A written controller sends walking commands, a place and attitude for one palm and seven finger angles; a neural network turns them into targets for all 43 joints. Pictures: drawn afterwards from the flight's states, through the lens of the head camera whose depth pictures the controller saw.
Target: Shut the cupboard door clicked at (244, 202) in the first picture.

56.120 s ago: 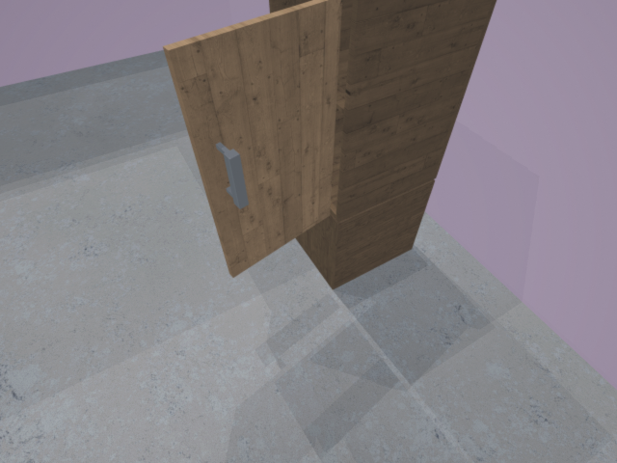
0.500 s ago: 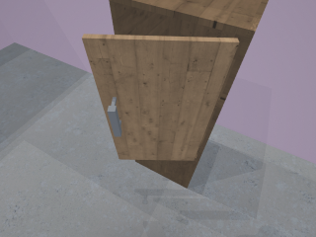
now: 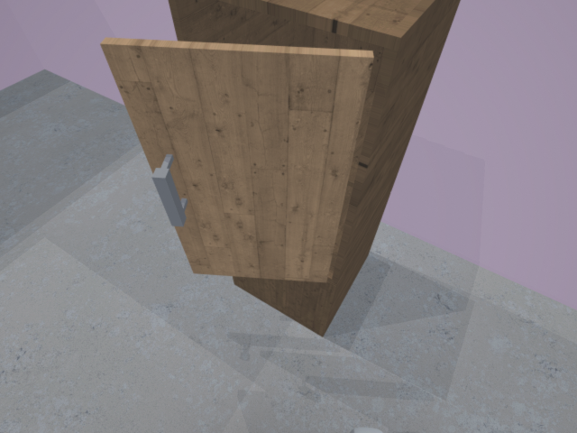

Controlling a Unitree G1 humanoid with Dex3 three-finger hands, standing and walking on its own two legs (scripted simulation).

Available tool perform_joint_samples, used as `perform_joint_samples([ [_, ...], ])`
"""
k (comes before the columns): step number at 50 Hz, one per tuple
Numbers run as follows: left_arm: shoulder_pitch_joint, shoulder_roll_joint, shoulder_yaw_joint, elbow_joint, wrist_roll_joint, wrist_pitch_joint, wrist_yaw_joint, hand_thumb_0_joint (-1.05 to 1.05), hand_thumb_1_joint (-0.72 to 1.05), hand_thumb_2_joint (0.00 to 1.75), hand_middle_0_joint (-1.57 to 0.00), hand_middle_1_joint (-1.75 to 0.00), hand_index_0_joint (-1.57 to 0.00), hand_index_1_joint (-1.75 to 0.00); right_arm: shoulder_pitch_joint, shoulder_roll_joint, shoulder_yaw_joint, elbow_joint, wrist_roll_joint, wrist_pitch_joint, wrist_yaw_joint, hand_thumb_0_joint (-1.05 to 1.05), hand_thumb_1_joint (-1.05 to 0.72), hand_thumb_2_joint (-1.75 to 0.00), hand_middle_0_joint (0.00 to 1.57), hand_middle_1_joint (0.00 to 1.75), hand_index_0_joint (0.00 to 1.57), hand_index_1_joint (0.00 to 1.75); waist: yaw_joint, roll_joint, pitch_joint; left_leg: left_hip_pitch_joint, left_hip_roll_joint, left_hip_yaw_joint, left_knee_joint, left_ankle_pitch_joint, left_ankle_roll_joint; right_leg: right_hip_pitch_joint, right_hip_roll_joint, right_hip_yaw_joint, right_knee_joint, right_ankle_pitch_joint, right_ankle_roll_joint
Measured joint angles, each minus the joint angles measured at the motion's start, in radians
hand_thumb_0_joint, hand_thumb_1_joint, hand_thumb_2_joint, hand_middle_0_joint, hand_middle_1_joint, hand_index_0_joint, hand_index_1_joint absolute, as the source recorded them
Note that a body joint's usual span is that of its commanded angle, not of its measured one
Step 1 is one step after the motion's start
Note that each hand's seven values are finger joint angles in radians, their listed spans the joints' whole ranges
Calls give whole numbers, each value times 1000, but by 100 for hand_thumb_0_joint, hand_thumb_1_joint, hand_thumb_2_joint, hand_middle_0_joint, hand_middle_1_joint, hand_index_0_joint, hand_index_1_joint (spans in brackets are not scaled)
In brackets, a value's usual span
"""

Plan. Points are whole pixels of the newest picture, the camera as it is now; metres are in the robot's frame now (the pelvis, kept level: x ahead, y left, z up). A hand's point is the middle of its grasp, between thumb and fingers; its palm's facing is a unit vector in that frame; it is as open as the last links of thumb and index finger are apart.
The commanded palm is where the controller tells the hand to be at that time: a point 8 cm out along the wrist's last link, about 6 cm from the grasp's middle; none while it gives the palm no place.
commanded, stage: come to a stop and stand still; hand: left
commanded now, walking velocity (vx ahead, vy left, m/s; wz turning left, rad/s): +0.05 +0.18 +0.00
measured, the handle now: (173, 191) +0.48 +0.25 +0.01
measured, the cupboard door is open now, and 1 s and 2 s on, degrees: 28 28 28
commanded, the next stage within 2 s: look again from close up in 1.54 s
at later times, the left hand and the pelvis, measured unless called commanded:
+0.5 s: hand out of the picture +0.00 +0.23 -0.18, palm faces +0.04 -0.98 -0.17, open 7.4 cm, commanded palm none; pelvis -0.02 +0.04 +0.01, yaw +0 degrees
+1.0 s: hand out of the picture -0.01 +0.19 -0.16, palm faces -0.03 -0.98 -0.18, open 7.3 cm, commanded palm none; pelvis -0.03 +0.02 +0.02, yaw -2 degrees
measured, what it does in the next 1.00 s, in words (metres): steps on the spot: right foot, then left foot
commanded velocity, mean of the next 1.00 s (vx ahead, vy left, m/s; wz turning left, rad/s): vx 0.04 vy -0.03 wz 0.00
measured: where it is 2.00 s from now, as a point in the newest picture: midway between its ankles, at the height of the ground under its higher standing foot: outside the picture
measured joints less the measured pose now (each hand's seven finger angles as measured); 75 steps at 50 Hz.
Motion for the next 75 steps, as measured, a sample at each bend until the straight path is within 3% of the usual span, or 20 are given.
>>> perform_joint_samples([
  [2,20,22,-8,-9,2,-33,1,0,91,90,-20,-30,-20,-30,-22,2,2,-20,2,1,18,0,-91,-90,20,30,20,30,10,-9,-5,-50,15,-9,75,-28,-11,103,-49,-28,-332,136,24],
  [3,41,44,-11,-13,7,-50,3,0,91,90,-20,-30,-20,-30,-28,12,1,-39,7,0,24,0,-91,-90,20,30,20,30,14,-46,-17,-89,-4,-9,142,-76,-15,132,-80,-17,-425,166,55],
  [4,44,40,-12,9,9,-57,9,0,91,90,-19,-30,-20,-30,-46,4,-2,-50,13,2,27,0,-91,-90,20,30,20,30,18,-41,-14,-119,-10,-38,216,-127,-20,118,-75,-18,-403,103,90],
  [6,52,7,-27,49,18,-48,7,0,91,90,-19,-30,-20,-30,-74,-30,-17,-73,18,14,31,0,-91,-90,20,30,20,30,1,4,-3,-152,-30,-85,338,-176,-24,126,-58,-43,-366,57,114],
  [9,87,-24,-36,71,29,-47,10,0,91,90,-20,-30,-20,-30,-109,-58,-25,-102,20,21,43,0,-91,-90,20,30,20,30,7,-4,-7,-182,-63,-42,428,-186,-30,142,-76,-36,-389,80,123],
  [11,102,-25,-35,77,35,-41,14,0,90,90,-20,-30,-20,-30,-131,-59,-27,-127,26,18,53,0,-91,-90,20,30,19,30,13,-37,-3,-172,-73,-19,364,-164,-28,147,-95,-27,-413,99,130],
  [13,109,-13,-31,78,35,-28,9,0,90,90,-20,-30,-20,-30,-141,-56,-23,-153,32,1,60,0,-91,-90,20,30,19,30,14,-74,-1,-124,-78,0,198,-73,-27,141,-115,-21,-416,106,140],
  [15,103,5,-25,78,26,-9,3,0,90,90,-20,-30,-20,-30,-144,-49,-18,-168,32,-27,61,0,-91,-90,20,30,19,30,15,-105,6,-101,-89,15,124,-11,15,112,-120,-10,-356,63,103],
  [17,85,20,-19,88,14,11,6,0,90,90,-20,-30,-20,-30,-141,-35,-8,-168,24,-38,56,0,-91,-90,20,30,19,30,20,-111,8,-98,-84,25,126,-14,66,65,-73,-1,-223,-40,56],
  [21,51,48,-16,96,14,2,-8,1,90,90,-20,-30,-20,-30,-109,-3,20,-138,13,-44,40,0,-91,-90,20,30,20,30,6,-108,-9,-40,-88,25,-7,54,94,20,-12,-54,-83,19,25],
  [25,34,51,-26,96,9,-13,-16,0,91,90,-19,-30,-20,-30,-72,25,35,-94,14,-47,27,0,-91,-90,20,30,20,30,-9,-93,-34,18,-99,34,-149,128,105,52,14,-88,-165,90,29],
  [31,8,25,-42,108,6,-1,-24,0,91,90,-19,-30,-20,-30,-20,28,24,-32,13,-48,11,0,-93,-90,21,30,20,30,-50,-60,-48,61,-107,49,-249,178,118,141,22,-89,-359,82,26],
  [37,-29,1,-48,118,0,-1,-23,0,91,90,-19,-30,-20,-30,33,28,19,41,14,-40,11,0,-92,-90,21,30,20,30,-75,-50,-48,69,-104,55,-273,194,112,220,20,-83,-514,106,11],
  [42,-33,7,-45,135,-5,-23,-10,0,92,90,-19,-30,-20,-30,66,44,18,94,24,-37,14,0,-91,-90,20,30,20,30,-68,-73,-52,57,-108,72,-239,180,91,313,3,-88,-720,236,2],
  [46,-18,-2,-57,167,-8,-35,-3,0,93,90,-19,-30,-20,-30,74,54,23,116,28,-40,21,0,-91,-90,20,30,20,30,-72,-51,-50,71,-93,59,-250,188,71,324,18,-99,-723,241,13],
  [58,96,-70,-89,229,-10,-53,0,0,91,90,-19,-30,-20,-30,32,86,38,125,36,-45,25,0,-91,-90,20,30,20,30,-40,-36,-49,90,-69,48,-266,201,43,338,44,-108,-728,242,-17],
  [64,135,-102,-97,241,-9,-62,1,0,91,90,-19,-30,-20,-30,16,75,36,129,36,-42,20,1,-92,-90,20,30,20,30,-25,-46,-46,86,-61,41,-260,197,32,338,53,-113,-726,238,-28],
  [75,138,-107,-97,240,-7,-72,4,0,90,90,-19,-30,-20,-30,5,66,37,124,36,-46,14,1,-92,-90,20,30,20,30,-21,-52,-39,80,-50,33,-251,188,20,338,64,-121,-726,231,-41],
])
